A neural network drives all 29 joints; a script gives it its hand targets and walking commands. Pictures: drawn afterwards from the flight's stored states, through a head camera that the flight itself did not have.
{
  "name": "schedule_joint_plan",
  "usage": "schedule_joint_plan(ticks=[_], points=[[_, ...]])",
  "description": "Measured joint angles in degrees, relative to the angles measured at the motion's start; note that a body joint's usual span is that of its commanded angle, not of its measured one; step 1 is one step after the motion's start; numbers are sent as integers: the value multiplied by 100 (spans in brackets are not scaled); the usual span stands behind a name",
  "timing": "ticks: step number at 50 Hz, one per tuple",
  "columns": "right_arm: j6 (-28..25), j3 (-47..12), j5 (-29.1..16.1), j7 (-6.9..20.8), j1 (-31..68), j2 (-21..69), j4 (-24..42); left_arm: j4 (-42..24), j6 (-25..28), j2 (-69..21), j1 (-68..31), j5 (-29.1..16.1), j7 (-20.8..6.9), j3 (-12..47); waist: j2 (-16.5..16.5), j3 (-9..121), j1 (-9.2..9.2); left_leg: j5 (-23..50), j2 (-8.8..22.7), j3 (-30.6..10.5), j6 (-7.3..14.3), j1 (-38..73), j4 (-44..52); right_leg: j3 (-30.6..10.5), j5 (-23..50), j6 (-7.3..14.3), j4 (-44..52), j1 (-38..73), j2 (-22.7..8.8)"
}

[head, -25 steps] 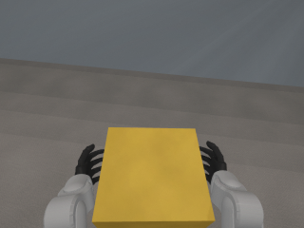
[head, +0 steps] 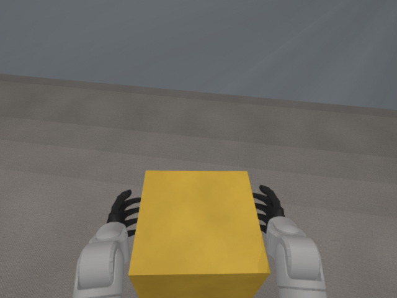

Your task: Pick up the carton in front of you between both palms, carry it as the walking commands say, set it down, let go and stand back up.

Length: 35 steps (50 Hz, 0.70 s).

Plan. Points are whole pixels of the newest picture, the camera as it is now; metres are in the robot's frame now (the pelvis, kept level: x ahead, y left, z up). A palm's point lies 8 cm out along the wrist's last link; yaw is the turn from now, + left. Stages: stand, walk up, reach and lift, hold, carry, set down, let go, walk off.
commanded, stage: carry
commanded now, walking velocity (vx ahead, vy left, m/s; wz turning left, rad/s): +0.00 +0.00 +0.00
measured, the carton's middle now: (195, 244) +0.25 +0.00 -0.02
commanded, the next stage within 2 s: hold in 0.82 s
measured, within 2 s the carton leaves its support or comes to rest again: neither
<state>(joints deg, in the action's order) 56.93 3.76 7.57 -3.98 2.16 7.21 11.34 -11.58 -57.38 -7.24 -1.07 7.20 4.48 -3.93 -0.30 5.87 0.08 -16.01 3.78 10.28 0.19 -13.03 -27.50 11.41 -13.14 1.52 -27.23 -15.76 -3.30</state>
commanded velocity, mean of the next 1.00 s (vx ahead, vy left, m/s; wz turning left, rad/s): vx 0.00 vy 0.00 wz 0.00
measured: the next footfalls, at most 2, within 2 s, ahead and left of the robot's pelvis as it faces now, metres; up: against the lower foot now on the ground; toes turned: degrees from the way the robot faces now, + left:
none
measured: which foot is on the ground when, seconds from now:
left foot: down 0.00-1.00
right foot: down 0.00-1.00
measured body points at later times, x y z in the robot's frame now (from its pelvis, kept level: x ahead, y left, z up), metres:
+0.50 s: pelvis -0.01 +0.01 +0.00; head -0.01 +0.00 +0.45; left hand +0.28 +0.16 +0.02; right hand +0.29 -0.15 +0.03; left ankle -0.02 +0.11 -0.74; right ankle +0.01 -0.10 -0.74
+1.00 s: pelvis -0.01 +0.01 +0.01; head -0.03 +0.01 +0.46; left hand +0.26 +0.17 +0.02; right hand +0.28 -0.13 +0.03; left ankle -0.02 +0.12 -0.74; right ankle +0.01 -0.12 -0.74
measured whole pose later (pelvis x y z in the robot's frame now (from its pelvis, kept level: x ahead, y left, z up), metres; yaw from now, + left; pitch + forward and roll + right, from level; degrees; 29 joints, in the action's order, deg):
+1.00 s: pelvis -0.01 +0.01 +0.01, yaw +3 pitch -5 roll +0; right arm 41.3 8.2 13.2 -1.8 9.3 7.7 -7.3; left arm 8.8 -41.2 -7.6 -8.8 13.2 1.3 -7.9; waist -0.6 -2.1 -0.2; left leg -12.0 -0.3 0.4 0.7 -5.0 -21.7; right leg -1.3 -10.0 -1.2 -20.6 -6.0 -0.5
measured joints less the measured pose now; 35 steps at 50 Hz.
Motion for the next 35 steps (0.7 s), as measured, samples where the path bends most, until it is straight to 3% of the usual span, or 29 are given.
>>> schedule_joint_plan(ticks=[12, 17, 26, 35], points=[[-1337, 357, 428, 179, 609, 30, -1719, 1746, 1348, -18, -617, 460, -220, -325, 2, -151, -13, 74, -5, 2, 32, -150, -48, -12, 109, 5, 1, -130, -13], [-1791, 482, 471, 190, 796, 53, -2062, 2068, 1806, -35, -783, 497, -226, -466, 3, -257, -27, 78, -17, 7, 46, -179, -69, -21, 114, -5, -28, -166, -31], [-1609, 424, 398, 183, 794, 56, -1668, 1643, 1610, -36, -764, 422, -212, -423, -6, -240, -18, -7, -25, 14, 57, -210, -160, -38, 31, -36, -136, -209, -59], [-1488, 472, 479, 218, 837, 63, -1841, 1825, 1484, -43, -818, 512, -247, -451, -3, -129, -5, -64, -39, 23, 63, -138, -182, -49, -32, -66, -184, -151, -83]])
